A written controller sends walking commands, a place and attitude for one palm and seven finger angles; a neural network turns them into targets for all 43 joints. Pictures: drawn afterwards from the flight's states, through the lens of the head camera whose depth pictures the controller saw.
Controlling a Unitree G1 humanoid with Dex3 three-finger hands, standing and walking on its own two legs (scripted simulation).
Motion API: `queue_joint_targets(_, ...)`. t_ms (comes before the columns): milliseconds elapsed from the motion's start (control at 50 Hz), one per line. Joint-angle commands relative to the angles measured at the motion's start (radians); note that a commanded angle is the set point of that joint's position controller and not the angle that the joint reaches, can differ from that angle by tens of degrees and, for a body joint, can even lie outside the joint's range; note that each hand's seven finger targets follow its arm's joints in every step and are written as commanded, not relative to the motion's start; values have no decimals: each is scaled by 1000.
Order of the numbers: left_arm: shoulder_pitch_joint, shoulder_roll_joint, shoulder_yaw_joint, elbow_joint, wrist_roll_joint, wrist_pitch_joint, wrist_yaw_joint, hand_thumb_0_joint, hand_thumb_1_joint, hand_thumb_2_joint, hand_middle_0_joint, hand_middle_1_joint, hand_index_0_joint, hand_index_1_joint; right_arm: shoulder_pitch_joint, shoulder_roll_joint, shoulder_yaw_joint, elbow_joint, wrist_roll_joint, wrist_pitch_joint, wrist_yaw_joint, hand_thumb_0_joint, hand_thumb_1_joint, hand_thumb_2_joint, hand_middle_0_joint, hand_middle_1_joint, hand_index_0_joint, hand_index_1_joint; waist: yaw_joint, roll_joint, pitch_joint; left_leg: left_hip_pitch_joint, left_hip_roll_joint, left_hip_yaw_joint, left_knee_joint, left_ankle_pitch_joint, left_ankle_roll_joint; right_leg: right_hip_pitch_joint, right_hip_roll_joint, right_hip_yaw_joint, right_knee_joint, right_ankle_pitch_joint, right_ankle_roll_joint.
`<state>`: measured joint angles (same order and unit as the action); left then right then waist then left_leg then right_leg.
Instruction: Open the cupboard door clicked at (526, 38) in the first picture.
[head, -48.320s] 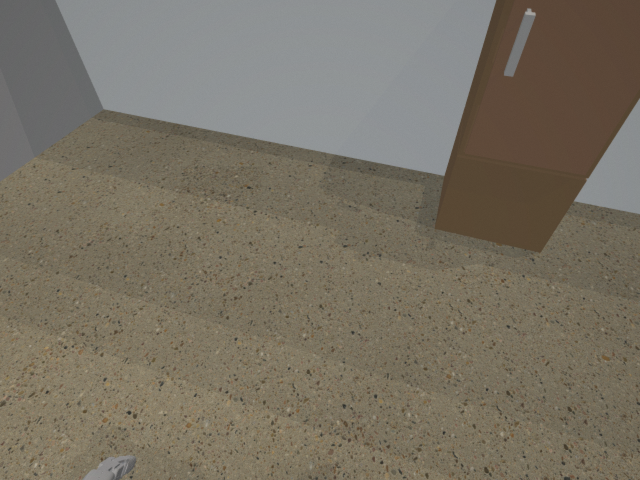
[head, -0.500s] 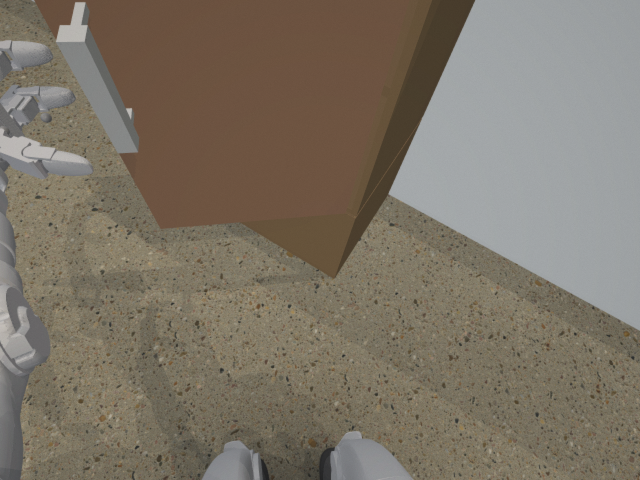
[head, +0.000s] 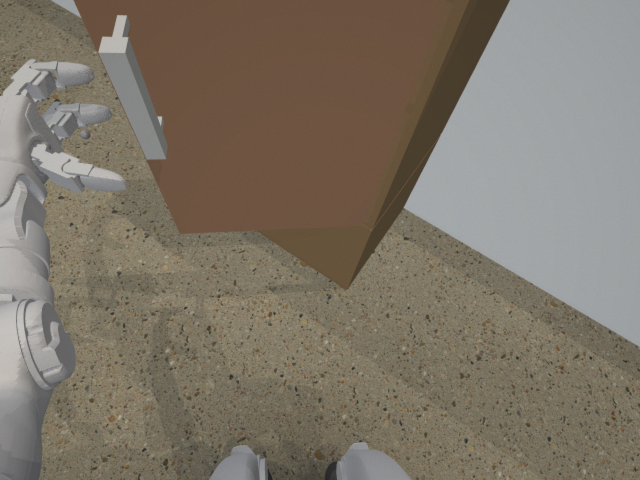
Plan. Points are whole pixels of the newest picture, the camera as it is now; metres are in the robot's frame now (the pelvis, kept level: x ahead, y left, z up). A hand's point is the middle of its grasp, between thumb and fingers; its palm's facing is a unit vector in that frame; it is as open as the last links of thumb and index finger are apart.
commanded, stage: move the hooked fingers beside the handle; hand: left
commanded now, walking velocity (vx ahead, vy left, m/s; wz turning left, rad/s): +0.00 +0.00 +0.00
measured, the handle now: (140, 93) +0.57 +0.19 +0.10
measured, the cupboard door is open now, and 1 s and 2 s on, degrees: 40 40 40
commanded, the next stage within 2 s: slide the fingers in behind the handle in 0.12 s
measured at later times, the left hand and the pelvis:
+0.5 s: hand (107, 125) +0.51 +0.22 +0.10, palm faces +0.03 -1.00 +0.00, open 14.0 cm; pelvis +0.00 +0.00 +0.00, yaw -1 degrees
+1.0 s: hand (127, 128) +0.51 +0.20 +0.10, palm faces +0.01 -1.00 +0.00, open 14.0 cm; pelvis +0.00 +0.00 +0.00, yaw +0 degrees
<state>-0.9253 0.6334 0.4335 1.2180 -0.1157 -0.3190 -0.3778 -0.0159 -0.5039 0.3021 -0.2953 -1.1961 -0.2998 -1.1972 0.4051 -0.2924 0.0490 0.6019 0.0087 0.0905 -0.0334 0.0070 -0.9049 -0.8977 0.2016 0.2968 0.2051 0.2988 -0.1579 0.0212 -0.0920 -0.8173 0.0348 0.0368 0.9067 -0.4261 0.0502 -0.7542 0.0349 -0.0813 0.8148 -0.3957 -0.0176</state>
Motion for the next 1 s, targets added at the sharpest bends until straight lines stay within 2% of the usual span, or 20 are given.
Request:
queue_joint_targets(0,-493,313,56,-211,-11,-77,23,0,-500,300,-300,-1200,-300,-1200,188,-188,-70,-27,-5,-13,-13,0,-900,-900,200,300,200,300,-34,146,-446,438,8,-111,-57,511,-21,57,27,49,-56,349,2)
queue_joint_targets(40,-484,358,80,-207,4,-78,29,0,-500,300,-300,-1200,-300,-1200,187,-189,-68,-31,-5,-15,-14,0,-900,-900,200,300,200,300,-20,149,-463,414,3,-108,-57,496,-20,92,25,53,-51,357,1)
queue_joint_targets(100,-489,320,40,-198,14,-79,27,0,-500,300,-300,-1200,-300,-1200,184,-182,-63,-30,-5,-14,-13,0,-900,-900,200,300,200,300,-25,202,-466,448,7,-113,-51,524,-29,49,26,47,-47,343,-1)
queue_joint_targets(140,-491,310,29,-179,10,-69,23,0,-500,300,-300,-1200,-300,-1200,186,-187,-64,-29,-5,-13,-12,0,-900,-900,200,300,200,300,-38,175,-434,424,9,-112,-58,472,-24,43,28,46,-58,319,1)
queue_joint_targets(160,-491,296,28,-190,-3,-72,18,0,-500,300,-300,-1200,-300,-1200,193,-187,-64,-31,-4,-15,-14,0,-900,-900,200,300,200,300,-38,146,-452,434,8,-116,-57,495,-21,62,32,43,-55,337,-1)
queue_joint_targets(180,-466,313,42,-171,-2,-66,12,0,-500,300,-300,-1200,-300,-1200,192,-192,-66,-32,-3,-13,-16,0,-900,-900,200,300,200,300,-30,163,-462,435,9,-113,-58,496,-23,59,30,46,-56,337,-1)
queue_joint_targets(200,-467,306,34,-158,-5,-58,7,0,-500,300,-300,-1200,-300,-1200,193,-192,-64,-30,-3,-11,-17,0,-900,-900,200,300,200,300,-38,141,-452,419,9,-111,-58,478,-21,58,30,45,-58,332,1)
queue_joint_targets(260,-479,259,7,-158,-18,-52,1,0,-500,300,-300,-1200,-300,-1200,202,-188,-63,-29,-5,-15,-16,0,-900,-900,200,300,200,300,-43,135,-431,409,6,-113,-63,469,-17,58,32,42,-60,329,-2)
queue_joint_targets(340,-493,282,25,-184,-13,-55,21,0,-500,300,-300,-1200,-300,-1200,209,-189,-67,-25,-6,-17,-14,0,-900,-900,200,300,200,300,-42,131,-433,384,5,-103,-63,434,-13,65,30,51,-67,319,3)
queue_joint_targets(380,-481,297,48,-211,-13,-70,34,0,-500,300,-300,-1200,-300,-1200,215,-187,-68,-29,-10,-18,-9,0,-900,-900,200,300,200,300,-23,146,-477,405,3,-105,-64,476,-16,95,32,49,-58,352,0)
queue_joint_targets(460,-445,330,82,-228,-4,-79,55,0,-500,300,-300,-1200,-300,-1200,213,-183,-69,-37,-10,-17,-4,0,-900,-900,200,300,200,300,-8,137,-476,361,-4,-89,-63,469,-11,148,31,56,-55,382,-1)
queue_joint_targets(520,-420,297,58,-234,4,-78,60,0,-500,300,-300,-1200,-300,-1200,204,-177,-70,-44,-7,-13,0,0,-900,-900,200,300,200,300,-3,166,-468,378,-4,-84,-69,464,-14,137,31,57,-62,377,0)
queue_joint_targets(580,-450,266,35,-230,-3,-77,62,0,-500,300,-300,-1200,-300,-1200,201,-178,-73,-38,-6,-13,0,0,-900,-900,200,300,200,300,-25,132,-434,374,-1,-85,-71,434,-9,119,33,56,-72,358,3)
queue_joint_targets(720,-461,207,-3,-175,-12,-68,63,0,-500,300,-300,-1200,-300,-1200,197,-178,-72,-25,-4,-22,-2,0,-900,-900,200,300,200,300,-44,107,-383,351,-4,-89,-72,383,-7,85,30,57,-79,318,3)
queue_joint_targets(740,-469,221,4,-173,-8,-67,66,0,-500,300,-300,-1200,-300,-1200,198,-180,-71,-24,-5,-24,-2,0,-900,-900,200,300,200,300,-43,101,-381,337,-4,-91,-74,373,-8,89,28,56,-76,309,3)
queue_joint_targets(780,-522,197,-21,-214,-4,-80,73,0,-500,300,-300,-1200,-300,-1200,195,-176,-71,-21,-6,-29,-3,0,-900,-900,200,300,200,300,-47,149,-422,386,-3,-100,-66,403,-13,66,26,55,-64,315,0)
queue_joint_targets(860,-483,191,7,-244,-14,-101,90,0,-500,300,-300,-1200,-300,-1200,201,-174,-77,-20,-13,-35,6,0,-900,-900,200,300,200,300,-29,145,-497,438,0,-106,-49,492,-18,82,31,50,-47,364,-4)
queue_joint_targets(900,-461,141,-22,-211,-13,-92,95,0,-500,300,-300,-1200,-300,-1200,191,-167,-76,-20,-11,-35,11,0,-900,-900,200,300,200,300,-30,138,-468,426,0,-102,-52,483,-20,69,31,45,-50,359,0)
queue_joint_targets(940,-488,140,-33,-232,-5,-85,103,0,-500,300,-300,-1200,-300,-1200,188,-169,-78,-20,-10,-33,14,0,-900,-900,200,300,200,300,-32,141,-455,413,-1,-103,-58,458,-20,72,30,45,-50,345,0)
queue_joint_targets(980,-455,163,-4,-244,-2,-85,116,0,-500,300,-300,-1200,-300,-1200,189,-168,-79,-27,-11,-32,15,0,-900,-900,200,300,200,300,-11,144,-482,424,-1,-101,-55,500,-21,92,30,45,-44,373,-3)
